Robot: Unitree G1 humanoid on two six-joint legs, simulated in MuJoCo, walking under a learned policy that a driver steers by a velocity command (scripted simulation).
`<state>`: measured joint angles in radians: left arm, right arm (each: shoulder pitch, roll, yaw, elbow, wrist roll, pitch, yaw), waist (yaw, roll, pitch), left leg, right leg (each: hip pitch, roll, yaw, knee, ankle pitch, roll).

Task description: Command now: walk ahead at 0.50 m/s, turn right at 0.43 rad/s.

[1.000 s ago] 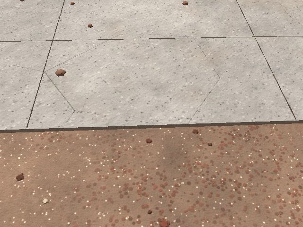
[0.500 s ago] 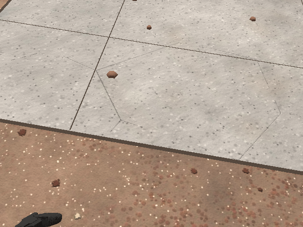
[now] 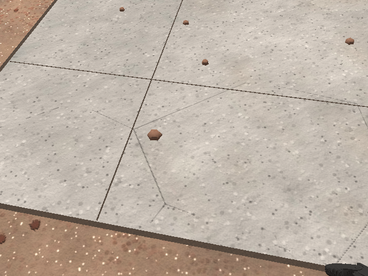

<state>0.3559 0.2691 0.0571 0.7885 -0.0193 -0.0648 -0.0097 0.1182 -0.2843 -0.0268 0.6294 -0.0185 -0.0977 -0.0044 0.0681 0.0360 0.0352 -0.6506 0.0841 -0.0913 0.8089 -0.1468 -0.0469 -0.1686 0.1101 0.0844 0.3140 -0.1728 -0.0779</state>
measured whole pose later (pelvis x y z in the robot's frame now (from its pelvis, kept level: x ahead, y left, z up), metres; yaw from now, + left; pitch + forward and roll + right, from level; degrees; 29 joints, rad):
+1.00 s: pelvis +0.51 -0.12 +0.00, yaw -28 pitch +1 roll -1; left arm 0.30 0.26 0.04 0.73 0.01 -0.07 -0.02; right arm 0.17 -0.31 -0.05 0.74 0.01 -0.07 0.01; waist 0.04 0.05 0.03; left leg -0.72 0.14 -0.04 0.86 -0.01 -0.04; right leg -0.08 0.10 -0.01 0.26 -0.20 -0.09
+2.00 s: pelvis +1.06 -0.28 +0.00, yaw +6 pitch +1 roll -2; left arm 0.33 0.27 0.06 0.80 0.01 -0.09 0.00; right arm 0.20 -0.32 -0.07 0.63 0.02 -0.01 0.01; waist 0.06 0.05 0.03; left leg -0.69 0.08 -0.07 1.00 -0.18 -0.02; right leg -0.09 0.02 -0.11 0.30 -0.23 -0.03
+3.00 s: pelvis +1.61 -0.22 +0.00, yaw -12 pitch +1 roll +0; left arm 0.30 0.27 0.07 0.74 -0.01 -0.05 -0.01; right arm 0.11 -0.30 -0.06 0.71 -0.01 -0.10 -0.01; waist 0.04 0.03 0.05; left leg -0.61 0.10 -0.08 0.99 -0.25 -0.04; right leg -0.22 0.11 0.07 0.37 -0.17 -0.10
